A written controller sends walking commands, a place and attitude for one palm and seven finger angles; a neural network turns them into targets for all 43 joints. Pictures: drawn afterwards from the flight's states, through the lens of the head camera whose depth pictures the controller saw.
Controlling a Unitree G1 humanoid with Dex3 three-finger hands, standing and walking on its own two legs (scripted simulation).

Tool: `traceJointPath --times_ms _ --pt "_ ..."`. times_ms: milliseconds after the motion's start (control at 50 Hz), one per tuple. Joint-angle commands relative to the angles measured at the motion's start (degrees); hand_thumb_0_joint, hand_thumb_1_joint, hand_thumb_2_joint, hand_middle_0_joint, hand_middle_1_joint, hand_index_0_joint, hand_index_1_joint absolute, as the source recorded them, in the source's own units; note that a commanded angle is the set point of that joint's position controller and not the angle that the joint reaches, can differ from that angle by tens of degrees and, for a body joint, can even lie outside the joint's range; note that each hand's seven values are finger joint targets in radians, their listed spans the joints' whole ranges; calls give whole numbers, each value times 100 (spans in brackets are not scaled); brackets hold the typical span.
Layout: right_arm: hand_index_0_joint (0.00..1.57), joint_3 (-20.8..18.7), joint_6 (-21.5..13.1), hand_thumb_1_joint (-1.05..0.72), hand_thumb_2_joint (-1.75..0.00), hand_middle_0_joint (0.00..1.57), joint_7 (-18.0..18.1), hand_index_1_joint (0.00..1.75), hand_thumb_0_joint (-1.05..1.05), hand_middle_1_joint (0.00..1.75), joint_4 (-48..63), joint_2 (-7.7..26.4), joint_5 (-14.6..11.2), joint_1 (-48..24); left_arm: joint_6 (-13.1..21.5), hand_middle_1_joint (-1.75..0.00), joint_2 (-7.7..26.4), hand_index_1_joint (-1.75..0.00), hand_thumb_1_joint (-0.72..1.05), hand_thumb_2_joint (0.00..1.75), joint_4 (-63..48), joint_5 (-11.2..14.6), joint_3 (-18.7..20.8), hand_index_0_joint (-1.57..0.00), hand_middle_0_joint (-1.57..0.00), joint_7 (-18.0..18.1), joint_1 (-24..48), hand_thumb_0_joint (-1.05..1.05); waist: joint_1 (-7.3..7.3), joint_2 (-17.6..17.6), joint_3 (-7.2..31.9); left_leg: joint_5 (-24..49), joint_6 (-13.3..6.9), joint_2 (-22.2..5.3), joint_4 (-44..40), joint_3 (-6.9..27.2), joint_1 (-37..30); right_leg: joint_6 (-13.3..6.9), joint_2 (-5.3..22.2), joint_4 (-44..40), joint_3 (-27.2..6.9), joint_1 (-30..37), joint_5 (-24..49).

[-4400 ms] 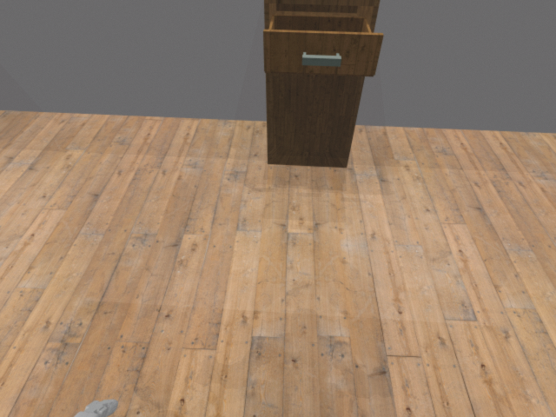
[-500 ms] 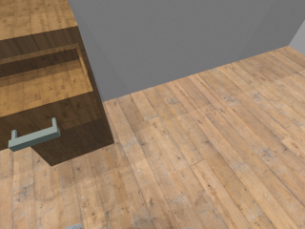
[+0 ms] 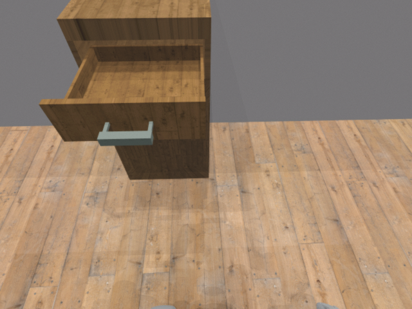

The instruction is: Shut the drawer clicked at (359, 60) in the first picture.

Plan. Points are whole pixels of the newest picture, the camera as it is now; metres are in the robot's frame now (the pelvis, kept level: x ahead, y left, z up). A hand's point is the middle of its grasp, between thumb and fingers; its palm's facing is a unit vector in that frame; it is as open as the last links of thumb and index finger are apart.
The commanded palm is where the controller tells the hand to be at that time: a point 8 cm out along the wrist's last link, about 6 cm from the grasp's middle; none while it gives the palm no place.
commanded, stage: turn to face it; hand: left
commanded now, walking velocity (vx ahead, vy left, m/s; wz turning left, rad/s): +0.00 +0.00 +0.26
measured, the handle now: (127, 131) +0.51 +0.26 -0.01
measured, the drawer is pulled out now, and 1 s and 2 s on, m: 0.30 0.30 0.30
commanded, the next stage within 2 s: take the last steps up to it in 0.02 s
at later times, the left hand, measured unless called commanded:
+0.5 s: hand out of the picture +0.04 +0.19 -0.15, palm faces +0.09 -0.96 -0.25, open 7.4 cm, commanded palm none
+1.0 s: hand out of the picture +0.01 +0.13 -0.17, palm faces +0.25 -0.96 -0.11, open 7.4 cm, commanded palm none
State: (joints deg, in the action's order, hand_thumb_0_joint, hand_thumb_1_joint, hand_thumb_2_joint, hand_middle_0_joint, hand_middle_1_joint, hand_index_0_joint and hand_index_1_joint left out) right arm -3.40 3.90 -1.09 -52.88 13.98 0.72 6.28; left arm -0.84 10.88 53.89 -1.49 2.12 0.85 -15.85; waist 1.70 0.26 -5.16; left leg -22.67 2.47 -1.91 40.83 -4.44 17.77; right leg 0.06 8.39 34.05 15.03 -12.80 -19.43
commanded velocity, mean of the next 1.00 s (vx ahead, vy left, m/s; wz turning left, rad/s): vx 0.25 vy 0.00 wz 0.07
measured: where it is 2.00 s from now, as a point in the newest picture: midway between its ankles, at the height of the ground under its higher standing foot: (202, 302)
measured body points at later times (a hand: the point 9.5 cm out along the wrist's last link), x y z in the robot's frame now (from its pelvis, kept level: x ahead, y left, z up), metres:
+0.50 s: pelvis +0.01 -0.01 +0.00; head +0.01 -0.04 +0.45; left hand +0.04 +0.24 -0.13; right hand +0.02 -0.24 -0.17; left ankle -0.01 +0.12 -0.73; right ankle +0.02 -0.10 -0.73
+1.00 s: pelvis +0.15 +0.03 -0.01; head +0.18 +0.04 +0.44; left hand -0.01 +0.18 -0.16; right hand +0.28 -0.18 -0.15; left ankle +0.22 +0.13 -0.74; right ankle +0.02 -0.10 -0.73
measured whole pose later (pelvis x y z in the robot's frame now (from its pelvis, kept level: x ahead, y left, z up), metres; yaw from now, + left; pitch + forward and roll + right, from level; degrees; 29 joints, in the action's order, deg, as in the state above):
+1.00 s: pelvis +0.15 +0.03 -0.01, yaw +6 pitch +0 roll -1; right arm -2.4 -2.1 -0.8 -58.7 9.5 1.3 6.8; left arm 3.5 3.7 68.1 -1.0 0.6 1.2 -29.9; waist 2.8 -0.3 -3.6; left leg -8.7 -3.1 -2.3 33.1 -7.6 22.3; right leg 0.1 1.5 27.8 7.6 1.2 -26.4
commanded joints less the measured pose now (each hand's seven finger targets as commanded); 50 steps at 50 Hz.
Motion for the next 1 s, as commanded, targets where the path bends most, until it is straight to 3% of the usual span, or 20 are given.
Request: traceJointPath --times_ms 0,20,40,140,220,320,380,420,440,460,480,520,560,620,760,860,900,940,960,980 --pt "20 -209 -301 -90 -90 20 75 30 0 30 266 1024 58 760 13 -30 980 -30 90 90 -380 100 308 -20 -20 58 -158 0 -423 -517 1280 2753 -566 -1095 -1939 1149 -2110 185 401 1185 -394 -810 1564" --pt "20 -301 -293 -90 -90 20 119 30 0 30 217 1500 25 1029 -11 -30 623 -30 90 90 -586 98 156 -20 -20 50 84 0 -562 -1806 1217 5270 -1352 -2273 -2010 2480 -2256 460 -166 2255 -651 -1855 -1783" --pt "20 -262 -242 -90 -90 20 144 30 0 30 124 1412 33 1039 -85 -30 791 -30 90 90 -581 64 179 -20 -20 97 269 0 -552 -1150 1119 5088 -1619 -2312 -1871 1983 -1825 361 -99 2685 -1197 -1670 -1844" --pt "20 -56 -330 -90 -90 20 226 30 0 30 261 792 41 133 -120 -30 666 -30 90 90 -95 42 192 -20 -20 -11 -50 0 -145 -1035 630 2750 -1148 -1185 -2272 1173 -991 386 -274 2802 -1282 -1467 -523" --pt "20 -78 -406 -90 -90 20 212 30 0 30 80 724 48 618 -65 -30 584 -30 90 90 -17 -10 137 -20 -20 -90 29 0 -290 -869 417 588 -1197 -1142 -2806 1483 -1070 357 -340 2207 -1182 -1596 -359" --pt "20 -97 -461 -90 -90 20 202 30 0 30 -148 665 88 993 41 -30 458 -30 90 90 -74 -14 73 -20 -20 -134 330 0 -396 -843 47 -615 -1313 -1251 -3090 1843 -749 232 -348 1067 -1137 -1270 -520" --pt "20 -110 -468 -90 -90 20 189 30 0 30 -240 624 89 928 106 -30 379 -30 90 90 71 -5 77 -20 -20 -142 -9 0 -209 -677 66 -935 -1236 -1168 -2912 1833 -211 161 -554 238 -1038 -355 -420" --pt "20 -79 -464 -90 -90 20 187 30 0 30 -280 506 51 808 180 -30 394 -30 90 90 352 -22 114 -20 -20 -126 -722 0 140 -211 168 -1273 -940 -774 -2132 1433 551 142 -621 -777 -1012 916 97" --pt "20 -29 -480 -90 -90 20 176 30 0 30 -278 224 13 815 240 -30 648 -30 90 90 470 -67 183 -20 -20 -82 -1071 0 308 614 167 -1229 -677 -270 -1005 936 1317 -20 -48 -1485 -1844 1557 -786" --pt "20 55 -498 -90 -90 20 137 30 0 30 -69 -127 -17 674 262 -30 1123 -30 90 90 528 -86 285 -20 -20 -15 -1455 0 487 2134 1 -1084 -406 363 570 89 2298 -549 1291 -2619 -3839 1726 -2185" --pt "20 -16 -465 -90 -90 20 95 30 0 30 56 190 74 357 241 -30 1185 -30 90 90 495 10 274 -20 -20 42 -1509 0 502 1544 -302 -891 -412 84 1380 452 2363 -877 1749 -3125 -4382 995 -2876" --pt "20 -93 -443 -90 -90 20 37 30 0 30 -174 246 103 518 347 -30 811 -30 90 90 468 40 226 -20 -20 63 -912 0 127 1145 -547 30 -403 -210 1981 575 2234 -765 1389 -3107 -3814 409 -2374" --pt "20 -93 -417 -90 -90 20 -5 30 0 30 -455 49 113 874 425 -30 448 -30 90 90 445 60 108 -20 -20 40 -695 0 -120 491 -487 754 -292 -312 2139 463 1890 -581 895 -2816 -2623 260 -882" --pt "20 -65 -426 -90 -90 20 -9 30 0 30 -623 -155 89 1098 533 -30 264 -30 90 90 626 81 34 -20 -20 32 -1043 0 -155 448 -225 1275 -169 -291 2132 293 1894 -493 557 -2615 -1828 703 960" --pt "20 -12 -472 -90 -90 20 -15 30 0 30 -403 -264 50 309 613 -30 164 -30 90 90 1042 25 1 -20 -20 99 -1671 0 33 589 -269 1214 -138 -414 1221 50 2263 -779 706 -2278 -1649 1401 2956" --pt "20 63 -559 -90 -90 20 -42 30 0 30 -272 -434 23 -184 538 -30 196 -30 90 90 1228 -3 7 -20 -20 136 -1771 0 120 881 -414 1014 -332 -192 80 -269 1484 -758 669 -1999 -1503 1255 3673" --pt "20 54 -603 -90 -90 20 1 30 0 30 -333 -366 26 77 518 -30 269 -30 90 90 1227 -11 39 -20 -20 146 -1637 0 -58 850 -269 813 -465 -21 -355 -322 781 -733 664 -1487 -1443 1179 4417" --pt "20 9 -666 -90 -90 20 101 30 0 30 -707 -159 68 1234 498 -30 321 -30 90 90 1213 41 52 -20 -20 140 -1487 0 -551 607 462 1507 -572 244 -1195 -481 -865 -495 315 8 -1101 929 4774" --pt "20 -77 -712 -90 -90 20 170 30 0 30 -866 264 112 1950 493 -30 189 -30 90 90 1164 101 37 -20 -20 116 -1591 0 -806 -47 1157 2476 -812 -549 -1200 292 -2343 -281 -30 1189 -957 5 3306" --pt "20 -208 -733 -90 -90 20 220 30 0 30 -918 897 111 2424 477 -30 -180 -30 90 90 1044 166 -45 -20 -20 88 -1820 0 -782 -1406 1711 3694 -1526 -2262 -1473 2409 -3409 -54 -755 2959 -741 -1419 -886"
